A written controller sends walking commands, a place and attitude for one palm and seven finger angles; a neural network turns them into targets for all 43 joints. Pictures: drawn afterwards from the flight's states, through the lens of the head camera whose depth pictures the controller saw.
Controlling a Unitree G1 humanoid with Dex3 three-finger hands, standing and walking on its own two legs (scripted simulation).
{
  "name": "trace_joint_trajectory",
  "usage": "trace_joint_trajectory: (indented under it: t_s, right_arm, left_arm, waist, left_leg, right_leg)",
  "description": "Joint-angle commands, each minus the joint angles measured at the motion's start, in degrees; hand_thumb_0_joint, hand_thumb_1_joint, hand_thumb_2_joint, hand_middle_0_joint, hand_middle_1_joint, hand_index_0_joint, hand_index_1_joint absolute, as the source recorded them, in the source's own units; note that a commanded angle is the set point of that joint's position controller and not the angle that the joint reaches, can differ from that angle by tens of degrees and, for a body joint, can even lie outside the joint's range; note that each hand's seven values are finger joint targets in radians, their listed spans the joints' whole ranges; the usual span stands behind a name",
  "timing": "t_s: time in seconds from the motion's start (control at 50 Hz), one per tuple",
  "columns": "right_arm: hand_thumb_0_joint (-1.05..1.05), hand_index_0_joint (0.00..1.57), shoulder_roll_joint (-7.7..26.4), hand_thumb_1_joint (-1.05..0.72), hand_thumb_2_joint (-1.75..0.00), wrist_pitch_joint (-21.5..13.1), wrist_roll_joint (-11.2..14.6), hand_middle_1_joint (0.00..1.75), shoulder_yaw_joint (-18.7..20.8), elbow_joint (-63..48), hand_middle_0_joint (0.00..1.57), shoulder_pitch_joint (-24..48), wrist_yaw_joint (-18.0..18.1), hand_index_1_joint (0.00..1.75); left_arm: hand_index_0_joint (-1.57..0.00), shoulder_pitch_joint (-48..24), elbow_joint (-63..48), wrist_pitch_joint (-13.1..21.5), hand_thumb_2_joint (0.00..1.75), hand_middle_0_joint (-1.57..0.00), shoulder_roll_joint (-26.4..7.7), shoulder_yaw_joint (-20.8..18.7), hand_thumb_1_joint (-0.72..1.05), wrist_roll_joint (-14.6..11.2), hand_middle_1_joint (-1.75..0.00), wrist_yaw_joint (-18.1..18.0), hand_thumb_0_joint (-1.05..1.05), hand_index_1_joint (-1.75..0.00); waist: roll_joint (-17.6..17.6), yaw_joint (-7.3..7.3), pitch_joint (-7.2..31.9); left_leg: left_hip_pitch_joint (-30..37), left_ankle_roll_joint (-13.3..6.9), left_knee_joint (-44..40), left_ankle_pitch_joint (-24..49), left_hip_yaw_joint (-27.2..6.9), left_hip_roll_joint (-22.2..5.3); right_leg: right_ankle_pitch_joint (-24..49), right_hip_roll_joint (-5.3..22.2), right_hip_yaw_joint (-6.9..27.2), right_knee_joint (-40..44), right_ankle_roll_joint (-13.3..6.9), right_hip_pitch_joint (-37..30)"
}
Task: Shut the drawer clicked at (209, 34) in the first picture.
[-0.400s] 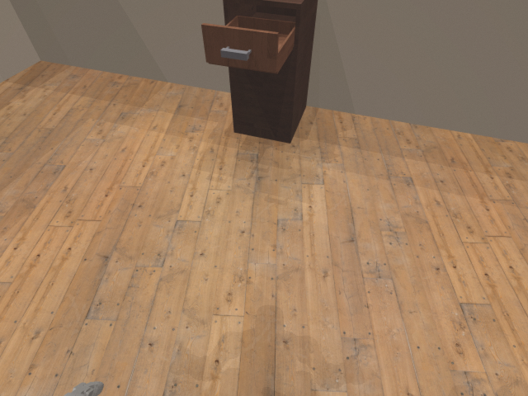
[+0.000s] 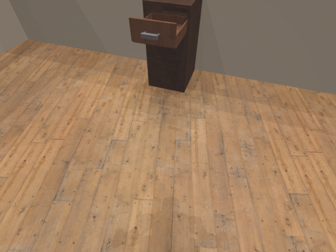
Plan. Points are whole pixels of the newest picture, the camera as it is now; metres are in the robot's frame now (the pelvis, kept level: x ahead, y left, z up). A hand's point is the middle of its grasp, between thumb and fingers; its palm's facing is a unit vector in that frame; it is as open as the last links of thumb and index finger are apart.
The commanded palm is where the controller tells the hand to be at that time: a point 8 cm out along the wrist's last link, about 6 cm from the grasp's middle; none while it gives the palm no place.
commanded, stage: stand and wait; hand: left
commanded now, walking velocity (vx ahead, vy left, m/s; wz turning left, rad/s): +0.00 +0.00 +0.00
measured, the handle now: (150, 34) +1.42 +0.20 -0.10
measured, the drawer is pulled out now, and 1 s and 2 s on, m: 0.30 0.30 0.30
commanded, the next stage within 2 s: look at it before walking up in 0.42 s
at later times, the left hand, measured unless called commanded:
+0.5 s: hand out of the picture +0.06 +0.24 -0.15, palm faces -0.04 -0.94 -0.33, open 7.4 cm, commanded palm none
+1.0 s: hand out of the picture +0.07 +0.24 -0.16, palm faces -0.04 -0.95 -0.32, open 7.4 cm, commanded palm none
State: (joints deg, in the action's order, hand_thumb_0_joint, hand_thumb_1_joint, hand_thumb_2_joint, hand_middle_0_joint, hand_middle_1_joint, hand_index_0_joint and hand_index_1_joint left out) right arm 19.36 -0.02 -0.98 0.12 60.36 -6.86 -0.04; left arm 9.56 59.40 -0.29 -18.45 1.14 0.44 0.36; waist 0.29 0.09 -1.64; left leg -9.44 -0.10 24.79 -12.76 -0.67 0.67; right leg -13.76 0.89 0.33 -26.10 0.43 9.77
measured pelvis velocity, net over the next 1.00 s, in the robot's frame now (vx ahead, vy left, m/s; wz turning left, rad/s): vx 0.00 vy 0.00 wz -0.01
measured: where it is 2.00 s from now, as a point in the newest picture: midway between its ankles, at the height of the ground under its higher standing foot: outside the picture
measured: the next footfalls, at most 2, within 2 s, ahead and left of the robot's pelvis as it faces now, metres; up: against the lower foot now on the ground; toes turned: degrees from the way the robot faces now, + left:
right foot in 2.00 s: +0.43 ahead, +0.00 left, +0.00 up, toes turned +1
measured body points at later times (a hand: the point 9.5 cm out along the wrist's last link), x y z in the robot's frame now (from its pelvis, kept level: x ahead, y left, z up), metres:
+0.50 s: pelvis -0.01 +0.00 +0.00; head -0.01 -0.01 +0.45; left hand +0.06 +0.29 -0.13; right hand +0.05 -0.30 -0.14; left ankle +0.01 +0.12 -0.74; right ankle +0.01 -0.12 -0.74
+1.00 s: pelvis +0.00 +0.00 +0.00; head +0.01 +0.00 +0.45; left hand +0.07 +0.29 -0.13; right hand +0.08 -0.30 -0.13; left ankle +0.01 +0.12 -0.74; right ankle +0.01 -0.12 -0.74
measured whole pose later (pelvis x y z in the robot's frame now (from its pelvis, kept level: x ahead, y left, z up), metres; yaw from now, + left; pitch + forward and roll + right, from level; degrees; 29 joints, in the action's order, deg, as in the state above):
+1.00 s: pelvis +0.00 +0.00 +0.00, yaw -1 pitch -2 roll +0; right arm 18.8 -0.2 -0.7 0.0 63.8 -7.0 0.0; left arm 9.2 62.0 0.2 -18.9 0.8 0.5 0.2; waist -0.3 0.1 -2.2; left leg -8.4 0.3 22.1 -11.8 -0.3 0.0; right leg -12.3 0.3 0.7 -22.9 0.2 8.7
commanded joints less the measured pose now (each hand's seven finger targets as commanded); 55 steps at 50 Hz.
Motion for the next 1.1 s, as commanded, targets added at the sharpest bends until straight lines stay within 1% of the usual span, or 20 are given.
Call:
trace_joint_trajectory:
  t_s: [0.0,0.02,0.06,0.1,0.14,0.16,0.2,0.22,0.26,0.28,0.38,0.5,0.58,0.74,0.78,0.84,0.9,0.94,1.02,1.08]
  right_arm:
    - [0.00,0.20,11.01,-0.90,-0.90,-1.68,0.31,0.30,2.13,-3.10,0.20,2.81,0.77,0.30]
    - [0.00,0.20,11.24,-0.90,-0.90,-1.63,0.33,0.30,2.07,-2.81,0.20,2.47,0.75,0.30]
    - [0.00,0.20,11.18,-0.90,-0.90,-1.62,0.31,0.30,1.98,-2.12,0.20,2.22,0.72,0.30]
    - [0.00,0.20,10.94,-0.90,-0.90,-1.53,0.35,0.30,1.94,-1.66,0.20,1.66,0.71,0.30]
    - [0.00,0.20,11.08,-0.90,-0.90,-1.51,0.31,0.30,1.83,-1.15,0.20,1.46,0.70,0.30]
    - [0.00,0.20,11.04,-0.90,-0.90,-1.52,0.34,0.30,1.81,-0.98,0.20,1.08,0.69,0.30]
    - [0.00,0.20,10.94,-0.90,-0.90,-1.49,0.36,0.30,1.78,-0.61,0.20,0.89,0.68,0.30]
    - [0.00,0.20,11.02,-0.90,-0.90,-1.50,0.35,0.30,1.78,-0.56,0.20,0.93,0.69,0.30]
    - [0.00,0.20,11.07,-0.90,-0.90,-1.58,0.38,0.30,1.73,-0.24,0.20,0.53,0.70,0.30]
    - [0.00,0.20,11.06,-0.90,-0.90,-1.57,0.42,0.30,1.78,-0.26,0.20,0.42,0.73,0.30]
    - [0.00,0.20,10.86,-0.90,-0.90,-1.56,0.42,0.30,1.71,0.04,0.20,0.48,0.70,0.30]
    - [0.00,0.20,10.73,-0.90,-0.90,-1.70,0.42,0.30,1.78,0.08,0.20,0.38,0.69,0.30]
    - [0.00,0.20,10.65,-0.90,-0.90,-1.70,0.46,0.30,1.79,0.05,0.20,0.86,0.69,0.30]
    - [0.00,0.20,10.52,-0.90,-0.90,-1.68,0.43,0.30,1.84,-0.05,0.20,1.21,0.64,0.30]
    - [0.00,0.20,10.38,-0.90,-0.90,-1.69,0.49,0.30,1.86,-0.13,0.20,1.34,0.65,0.30]
    - [0.00,0.20,10.73,-0.90,-0.90,-1.80,0.47,0.30,1.77,-0.12,0.20,1.52,0.73,0.30]
    - [0.00,0.20,10.65,-0.90,-0.90,-1.77,0.52,0.30,1.70,-0.02,0.20,1.77,0.79,0.30]
    - [0.00,0.20,10.71,-0.90,-0.90,-1.74,0.51,0.30,1.69,0.03,0.20,1.83,0.78,0.30]
    - [0.00,0.20,10.54,-0.90,-0.90,-1.74,0.56,0.30,1.71,0.19,0.20,1.68,0.80,0.30]
    - [0.00,0.20,10.63,-0.90,-0.90,-1.73,0.62,0.30,1.65,0.12,0.20,1.88,0.83,0.30]
  left_arm:
    - [-0.20,-2.81,-2.99,1.80,0.90,-0.20,-12.77,-3.16,0.90,0.09,-0.30,-1.08,0.00,-0.30]
    - [-0.20,-2.96,-2.76,1.77,0.90,-0.20,-12.89,-3.12,0.90,0.07,-0.30,-1.07,0.00,-0.30]
    - [-0.20,-2.63,-2.23,1.79,0.90,-0.20,-12.79,-3.05,0.90,0.00,-0.30,-1.05,0.00,-0.30]
    - [-0.20,-2.41,-1.84,1.81,0.90,-0.20,-12.85,-3.08,0.90,0.02,-0.30,-1.07,0.00,-0.30]
    - [-0.20,-2.32,-1.38,1.73,0.90,-0.20,-12.69,-2.97,0.90,-0.02,-0.30,-1.03,0.00,-0.30]
    - [-0.20,-2.21,-1.24,1.72,0.90,-0.20,-12.73,-2.96,0.90,-0.01,-0.30,-1.03,0.00,-0.30]
    - [-0.20,-2.11,-1.04,1.70,0.90,-0.20,-12.64,-2.99,0.90,0.03,-0.30,-1.05,0.00,-0.30]
    - [-0.20,-1.90,-0.87,1.71,0.90,-0.20,-12.63,-2.90,0.90,-0.02,-0.30,-1.03,0.00,-0.30]
    - [-0.20,-2.00,-0.77,1.69,0.90,-0.20,-12.64,-2.92,0.90,-0.03,-0.30,-1.03,0.00,-0.30]
    - [-0.20,-2.05,-0.85,1.69,0.90,-0.20,-12.70,-2.97,0.90,0.01,-0.30,-1.08,0.00,-0.30]
    - [-0.20,-1.85,-0.55,1.56,0.90,-0.20,-12.21,-2.92,0.90,0.10,-0.30,-1.07,0.00,-0.30]
    - [-0.20,-2.27,-0.73,1.86,0.90,-0.20,-12.22,-2.93,0.90,0.13,-0.30,-1.17,0.00,-0.30]
    - [-0.20,-2.16,-0.85,1.83,0.90,-0.20,-12.08,-2.95,0.90,0.16,-0.30,-1.15,0.00,-0.30]
    - [-0.20,-2.36,-0.99,1.90,0.90,-0.20,-12.14,-2.94,0.90,0.21,-0.30,-1.10,0.00,-0.30]
    - [-0.20,-2.04,-1.06,1.99,0.90,-0.20,-12.08,-2.98,0.90,0.19,-0.30,-1.13,0.00,-0.30]
    - [-0.20,-2.20,-0.91,1.96,0.90,-0.20,-12.18,-2.98,0.90,0.14,-0.30,-1.10,0.00,-0.30]
    - [-0.20,-1.92,-0.74,1.98,0.90,-0.20,-12.13,-2.91,0.90,0.14,-0.30,-1.12,0.00,-0.30]
    - [-0.20,-1.88,-0.62,1.92,0.90,-0.20,-12.02,-2.87,0.90,0.15,-0.30,-1.10,0.00,-0.30]
    - [-0.20,-1.71,-0.59,1.98,0.90,-0.20,-12.02,-2.87,0.90,0.18,-0.30,-1.16,0.00,-0.30]
    - [-0.20,-1.49,-0.47,1.97,0.90,-0.20,-11.99,-2.82,0.90,0.16,-0.30,-1.12,0.00,-0.30]
  waist:
    - [-1.28,-0.07,2.47]
    - [-1.43,0.10,2.46]
    - [-0.76,-0.06,2.20]
    - [-1.29,-0.07,1.98]
    - [-0.62,0.03,1.39]
    - [-0.88,-0.02,1.67]
    - [-1.18,-0.07,1.57]
    - [-0.57,-0.10,1.64]
    - [-0.50,-0.08,1.89]
    - [-1.27,-0.11,2.14]
    - [-0.55,-0.31,0.81]
    - [-1.56,-0.11,2.30]
    - [-0.64,-0.24,1.92]
    - [-1.56,-0.06,2.03]
    - [-1.16,-0.16,3.00]
    - [-0.35,-0.15,3.39]
    - [-0.75,-0.22,3.29]
    - [-0.14,-0.19,2.97]
    - [-1.11,-0.23,3.44]
    - [-0.30,-0.28,3.21]
  left_leg:
    - [-0.45,-1.89,-4.65,5.34,-5.29,-6.21]
    - [-0.50,-1.79,-4.87,4.77,-5.30,-6.26]
    - [-0.55,-1.73,-5.06,4.23,-5.38,-6.28]
    - [-0.99,-1.60,-5.06,3.71,-5.29,-6.26]
    - [-1.00,-1.56,-5.44,3.19,-5.40,-6.33]
    - [-1.06,-1.57,-5.62,2.97,-5.42,-6.45]
    - [-1.40,-1.52,-5.64,3.05,-5.37,-6.49]
    - [-1.08,-1.51,-5.62,2.99,-5.43,-6.49]
    - [-1.30,-1.51,-5.97,3.10,-5.51,-6.72]
    - [-1.13,-1.57,-5.90,3.80,-5.72,-6.78]
    - [-1.77,-1.63,-6.55,2.43,-5.84,-6.82]
    - [-0.46,-1.48,-6.09,5.63,-5.50,-7.07]
    - [-0.37,-1.51,-6.29,5.81,-5.58,-7.14]
    - [0.29,-1.41,-6.39,5.93,-5.32,-7.05]
    - [0.88,-1.41,-5.97,7.35,-5.32,-7.11]
    - [0.99,-1.39,-6.24,8.27,-5.40,-7.25]
    - [1.49,-1.42,-6.25,9.12,-5.24,-7.39]
    - [1.58,-1.39,-6.43,9.12,-5.16,-7.39]
    - [1.82,-1.42,-6.48,9.70,-5.28,-7.46]
    - [2.21,-1.44,-6.40,10.00,-5.20,-7.49]
  right_leg:
    - [3.35,5.76,6.42,6.54,-2.60,0.63]
    - [2.54,5.77,6.38,6.73,-2.60,0.72]
    - [1.44,5.82,6.70,7.24,-2.65,0.80]
    - [0.56,5.85,6.86,7.57,-2.69,0.83]
    - [-0.33,5.80,6.96,7.85,-2.72,1.42]
    - [-0.64,5.67,6.94,7.88,-2.64,1.13]
    - [-0.49,5.69,6.91,7.87,-2.62,0.94]
    - [-0.71,5.72,7.14,7.99,-2.66,1.19]
    - [-0.33,5.56,6.94,7.75,-2.58,0.76]
    - [0.50,5.44,6.69,7.52,-2.59,0.49]
    - [-1.05,5.32,6.73,7.81,-2.42,1.27]
    - [3.33,5.60,6.66,7.35,-2.45,0.38]
    - [3.76,5.42,6.34,7.26,-2.33,0.48]
    - [3.87,5.65,6.74,7.83,-2.30,0.55]
    - [5.95,5.67,6.61,7.50,-2.35,-0.23]
    - [7.44,5.70,6.32,7.13,-2.30,-1.03]
    - [8.67,5.78,6.15,7.11,-2.30,-1.09]
    - [8.83,5.71,6.09,7.13,-2.19,-1.03]
    - [9.47,5.86,5.99,7.30,-2.16,-1.76]
    - [9.74,5.78,5.96,7.34,-2.13,-1.45]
